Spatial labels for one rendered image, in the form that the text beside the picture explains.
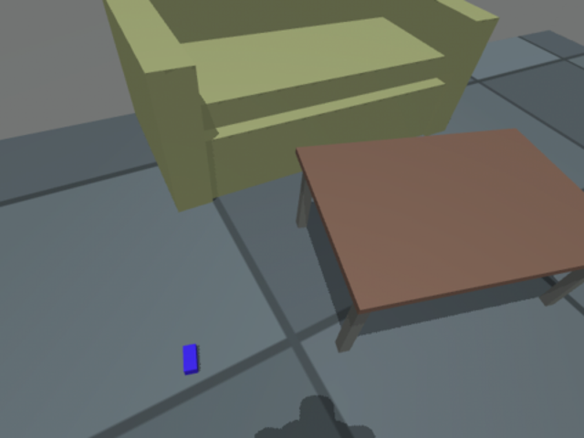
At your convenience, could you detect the sofa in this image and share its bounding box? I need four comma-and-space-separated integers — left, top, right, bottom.
102, 0, 500, 212

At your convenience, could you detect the small box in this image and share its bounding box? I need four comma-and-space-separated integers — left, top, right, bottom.
182, 344, 198, 375

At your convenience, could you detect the coffee table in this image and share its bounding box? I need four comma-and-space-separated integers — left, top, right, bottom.
296, 129, 584, 353

